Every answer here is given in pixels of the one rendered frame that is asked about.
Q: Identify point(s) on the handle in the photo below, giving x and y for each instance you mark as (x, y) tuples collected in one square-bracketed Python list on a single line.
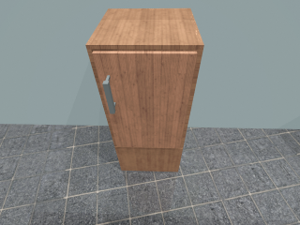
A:
[(109, 95)]

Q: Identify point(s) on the cupboard door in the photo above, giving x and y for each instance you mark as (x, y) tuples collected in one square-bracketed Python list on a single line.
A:
[(151, 91)]

